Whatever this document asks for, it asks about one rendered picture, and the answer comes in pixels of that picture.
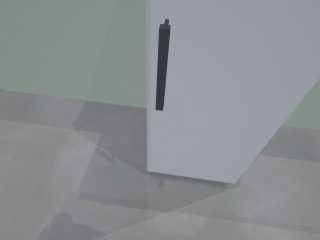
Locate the fridge door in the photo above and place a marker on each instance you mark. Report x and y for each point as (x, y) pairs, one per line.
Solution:
(236, 70)

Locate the handle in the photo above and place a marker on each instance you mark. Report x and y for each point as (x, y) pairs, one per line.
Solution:
(163, 49)

